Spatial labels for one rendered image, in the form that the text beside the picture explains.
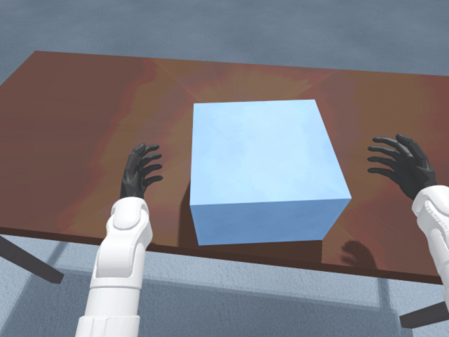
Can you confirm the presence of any left robot hand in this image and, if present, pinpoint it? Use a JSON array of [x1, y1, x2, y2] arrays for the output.
[[120, 143, 163, 199]]

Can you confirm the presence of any robot left forearm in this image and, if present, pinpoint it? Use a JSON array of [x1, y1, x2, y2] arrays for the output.
[[75, 197, 153, 337]]

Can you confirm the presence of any table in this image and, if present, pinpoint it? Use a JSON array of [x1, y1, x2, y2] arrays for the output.
[[0, 51, 449, 329]]

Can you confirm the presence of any robot right forearm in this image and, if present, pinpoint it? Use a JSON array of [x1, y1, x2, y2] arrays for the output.
[[412, 185, 449, 312]]

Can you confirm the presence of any carton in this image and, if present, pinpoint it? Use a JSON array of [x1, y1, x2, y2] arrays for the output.
[[190, 100, 351, 246]]

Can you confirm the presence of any right robot hand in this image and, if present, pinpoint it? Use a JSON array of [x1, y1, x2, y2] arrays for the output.
[[367, 133, 438, 200]]

